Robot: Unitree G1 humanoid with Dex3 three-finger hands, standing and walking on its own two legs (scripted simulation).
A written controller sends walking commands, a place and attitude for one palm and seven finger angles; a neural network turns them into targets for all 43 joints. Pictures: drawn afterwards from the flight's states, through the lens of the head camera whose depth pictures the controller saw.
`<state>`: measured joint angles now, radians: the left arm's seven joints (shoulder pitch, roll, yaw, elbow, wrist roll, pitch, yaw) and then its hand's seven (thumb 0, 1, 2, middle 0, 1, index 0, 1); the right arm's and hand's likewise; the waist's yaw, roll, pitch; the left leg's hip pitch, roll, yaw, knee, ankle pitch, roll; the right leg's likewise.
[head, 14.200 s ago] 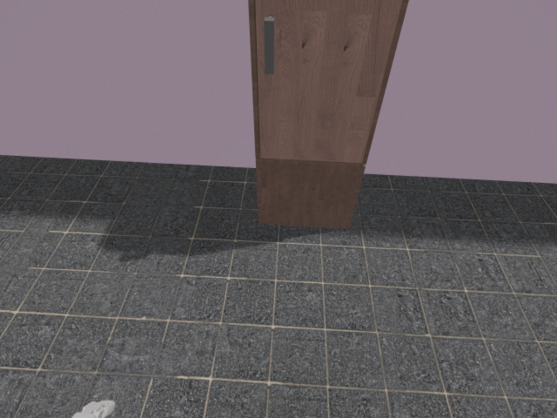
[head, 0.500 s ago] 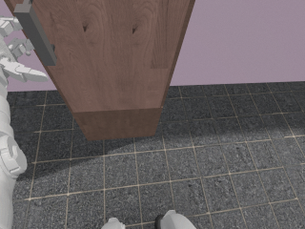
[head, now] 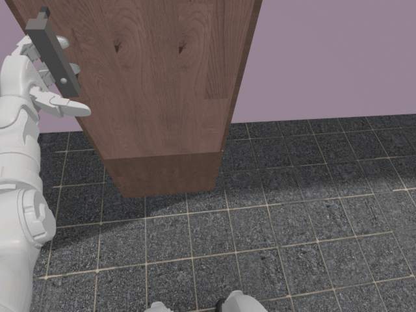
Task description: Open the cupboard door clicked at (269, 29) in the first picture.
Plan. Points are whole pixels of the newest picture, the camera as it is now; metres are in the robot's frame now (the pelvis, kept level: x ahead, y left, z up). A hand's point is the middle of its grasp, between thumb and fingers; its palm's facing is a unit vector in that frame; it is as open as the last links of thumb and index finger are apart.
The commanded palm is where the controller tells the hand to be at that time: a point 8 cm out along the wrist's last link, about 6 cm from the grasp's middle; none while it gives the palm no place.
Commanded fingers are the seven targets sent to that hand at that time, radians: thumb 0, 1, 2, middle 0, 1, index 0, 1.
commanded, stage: slide the fingers in behind the handle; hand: left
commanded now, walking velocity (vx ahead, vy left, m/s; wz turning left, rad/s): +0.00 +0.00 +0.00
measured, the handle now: (59, 54) +0.57 +0.23 +0.13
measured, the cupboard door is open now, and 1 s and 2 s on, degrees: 0 0 30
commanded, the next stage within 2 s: close the thumb around the handle in 0.30 s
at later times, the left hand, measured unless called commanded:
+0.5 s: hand (62, 80) +0.51 +0.22 +0.12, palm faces +0.02 -1.00 -0.01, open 13.8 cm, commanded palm +0.49 +0.26 +0.12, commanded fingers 0.00 -0.16 0.44 -0.32 -1.24 -0.32 -1.24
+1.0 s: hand (61, 79) +0.51 +0.22 +0.12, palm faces +0.00 -1.00 -0.01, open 6.9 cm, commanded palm +0.49 +0.27 +0.12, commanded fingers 0.00 0.90 0.90 -0.40 -1.35 -0.40 -1.35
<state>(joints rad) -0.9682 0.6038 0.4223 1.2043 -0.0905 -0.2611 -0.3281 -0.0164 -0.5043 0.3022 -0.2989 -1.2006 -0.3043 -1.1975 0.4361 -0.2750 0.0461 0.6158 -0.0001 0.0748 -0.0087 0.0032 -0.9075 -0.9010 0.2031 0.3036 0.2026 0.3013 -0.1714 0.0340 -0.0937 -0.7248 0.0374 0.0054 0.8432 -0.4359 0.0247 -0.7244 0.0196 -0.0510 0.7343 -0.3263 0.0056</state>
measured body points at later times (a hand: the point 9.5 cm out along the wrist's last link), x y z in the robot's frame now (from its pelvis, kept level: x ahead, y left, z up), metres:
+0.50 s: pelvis -0.01 +0.00 +0.00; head +0.11 +0.01 +0.44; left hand +0.50 +0.27 +0.12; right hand -0.02 -0.27 -0.11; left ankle -0.03 +0.10 -0.70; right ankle +0.01 -0.13 -0.70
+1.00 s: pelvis +0.00 +0.00 +0.00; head +0.11 +0.02 +0.44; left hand +0.51 +0.28 +0.12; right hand -0.01 -0.26 -0.11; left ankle -0.03 +0.10 -0.70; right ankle +0.01 -0.13 -0.70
